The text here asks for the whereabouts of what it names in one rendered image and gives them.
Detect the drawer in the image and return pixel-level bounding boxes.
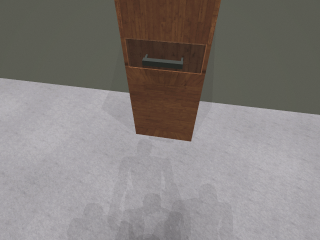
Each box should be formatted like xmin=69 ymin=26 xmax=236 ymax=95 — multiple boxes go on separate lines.
xmin=125 ymin=37 xmax=206 ymax=74

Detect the handle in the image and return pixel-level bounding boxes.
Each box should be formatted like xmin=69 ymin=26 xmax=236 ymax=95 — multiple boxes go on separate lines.
xmin=142 ymin=54 xmax=184 ymax=70

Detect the cabinet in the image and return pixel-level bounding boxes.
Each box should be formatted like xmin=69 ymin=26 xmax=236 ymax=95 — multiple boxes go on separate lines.
xmin=114 ymin=0 xmax=221 ymax=142

